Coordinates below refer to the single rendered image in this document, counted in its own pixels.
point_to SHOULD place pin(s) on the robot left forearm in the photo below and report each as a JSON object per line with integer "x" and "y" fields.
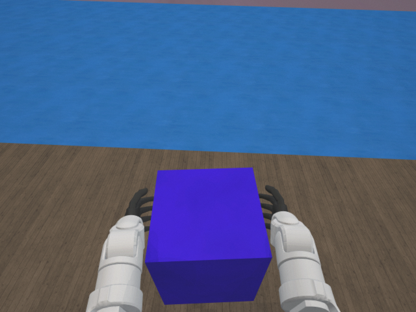
{"x": 120, "y": 267}

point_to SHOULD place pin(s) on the carton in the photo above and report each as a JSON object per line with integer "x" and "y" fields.
{"x": 207, "y": 240}

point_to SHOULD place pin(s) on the right robot hand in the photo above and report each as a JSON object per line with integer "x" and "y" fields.
{"x": 276, "y": 199}

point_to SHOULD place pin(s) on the left robot hand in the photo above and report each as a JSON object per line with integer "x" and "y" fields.
{"x": 136, "y": 203}

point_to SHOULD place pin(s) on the robot right forearm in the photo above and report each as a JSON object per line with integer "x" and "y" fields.
{"x": 303, "y": 288}

